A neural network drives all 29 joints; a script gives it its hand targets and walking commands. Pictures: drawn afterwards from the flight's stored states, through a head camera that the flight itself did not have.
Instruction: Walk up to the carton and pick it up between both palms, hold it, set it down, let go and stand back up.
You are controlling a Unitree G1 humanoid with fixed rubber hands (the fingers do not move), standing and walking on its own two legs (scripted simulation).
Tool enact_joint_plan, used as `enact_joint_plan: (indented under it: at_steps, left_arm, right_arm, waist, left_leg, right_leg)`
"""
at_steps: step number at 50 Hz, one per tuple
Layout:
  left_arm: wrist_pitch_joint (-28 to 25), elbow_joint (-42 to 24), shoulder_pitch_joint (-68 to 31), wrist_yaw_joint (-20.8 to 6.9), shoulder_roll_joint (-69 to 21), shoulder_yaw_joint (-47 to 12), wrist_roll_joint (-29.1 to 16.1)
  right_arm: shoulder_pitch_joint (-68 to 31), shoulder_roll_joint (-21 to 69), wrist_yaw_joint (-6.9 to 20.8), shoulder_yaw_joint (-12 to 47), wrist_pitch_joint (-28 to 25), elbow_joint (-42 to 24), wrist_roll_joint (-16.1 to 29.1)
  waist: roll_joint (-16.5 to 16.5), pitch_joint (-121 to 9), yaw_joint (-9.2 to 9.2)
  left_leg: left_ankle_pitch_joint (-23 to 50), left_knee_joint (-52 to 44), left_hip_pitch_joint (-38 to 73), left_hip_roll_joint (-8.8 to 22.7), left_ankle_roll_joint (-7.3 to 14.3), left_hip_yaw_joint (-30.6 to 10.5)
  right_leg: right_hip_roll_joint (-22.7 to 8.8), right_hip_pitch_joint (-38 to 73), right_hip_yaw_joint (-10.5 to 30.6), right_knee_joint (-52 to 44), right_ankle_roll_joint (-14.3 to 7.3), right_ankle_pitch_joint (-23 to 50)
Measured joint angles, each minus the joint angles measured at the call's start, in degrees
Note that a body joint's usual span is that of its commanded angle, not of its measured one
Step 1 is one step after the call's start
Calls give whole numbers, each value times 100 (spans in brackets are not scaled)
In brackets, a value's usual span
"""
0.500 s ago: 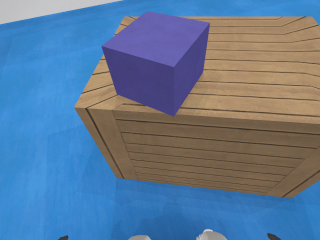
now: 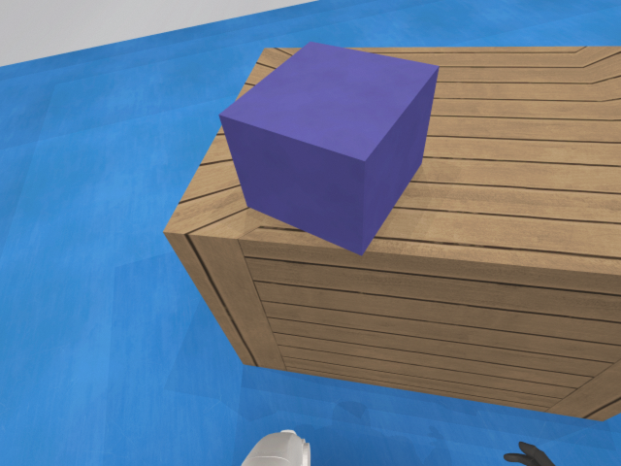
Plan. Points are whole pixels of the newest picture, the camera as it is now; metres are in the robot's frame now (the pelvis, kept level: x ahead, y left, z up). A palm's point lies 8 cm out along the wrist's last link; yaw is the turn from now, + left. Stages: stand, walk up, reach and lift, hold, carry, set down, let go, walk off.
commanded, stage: walk up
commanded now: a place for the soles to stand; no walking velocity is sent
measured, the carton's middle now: (334, 142) +0.62 +0.01 +0.05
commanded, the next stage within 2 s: none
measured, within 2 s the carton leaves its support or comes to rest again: neither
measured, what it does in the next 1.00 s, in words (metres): walks ahead: left foot, then right foot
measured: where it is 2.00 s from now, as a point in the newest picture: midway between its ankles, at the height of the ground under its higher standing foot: outside the picture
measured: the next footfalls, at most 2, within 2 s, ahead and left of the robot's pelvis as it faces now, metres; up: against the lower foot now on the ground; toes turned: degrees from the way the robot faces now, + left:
left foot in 0.08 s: +0.13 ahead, +0.13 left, +0.00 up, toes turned +4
right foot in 0.60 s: +0.22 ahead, -0.05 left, +0.00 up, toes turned -9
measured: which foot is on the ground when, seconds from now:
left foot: up 0.00-0.06, down 0.08-0.64, up 0.66-0.92, down 0.94-1.00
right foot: down 0.00-0.10, up 0.12-0.58, down 0.60-1.00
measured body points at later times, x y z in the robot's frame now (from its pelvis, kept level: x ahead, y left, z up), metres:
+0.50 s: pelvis +0.10 +0.08 +0.00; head +0.14 +0.06 +0.44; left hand +0.23 +0.38 -0.11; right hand +0.08 -0.21 -0.14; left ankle +0.09 +0.12 -0.70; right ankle +0.15 -0.06 -0.68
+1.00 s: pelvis +0.16 +0.10 -0.01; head +0.18 +0.09 +0.43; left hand +0.27 +0.40 -0.13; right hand +0.22 -0.20 -0.14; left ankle +0.23 +0.20 -0.71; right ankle +0.19 -0.04 -0.70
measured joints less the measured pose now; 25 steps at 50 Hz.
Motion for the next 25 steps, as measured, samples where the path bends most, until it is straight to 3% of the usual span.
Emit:
enact_joint_plan:
  at_steps: [5, 8, 12, 25]
  left_arm:
    - [10, 3, 30, 8, 19, 18, 0]
    - [123, 4, -152, 25, 20, -23, 1]
    - [176, -4, -553, 15, 25, -69, 0]
    - [177, -3, -1261, -9, 32, -38, 0]
  right_arm:
    - [-11, -23, 22, -74, -65, -101, 0]
    - [74, -23, 0, -77, -208, -101, 0]
    - [451, -20, -9, -80, -182, -77, 0]
    - [1219, -18, -143, -80, -239, -75, 0]
  waist:
    - [9, -2, -1]
    - [-214, 138, -8]
    - [-237, 114, -1]
    - [-402, 197, -150]
  left_leg:
    - [877, -617, 104, -16, 38, 62]
    - [672, -457, 303, -180, 296, 412]
    - [551, -719, 611, -211, 437, 617]
    - [320, -1268, 1141, -375, 537, 1164]
  right_leg:
    - [-149, 41, 59, 323, 69, -313]
    - [-135, -484, 576, 1735, 67, -323]
    - [-3, -1119, 460, 2675, 68, -256]
    - [-5, -1534, 360, 1226, 68, 128]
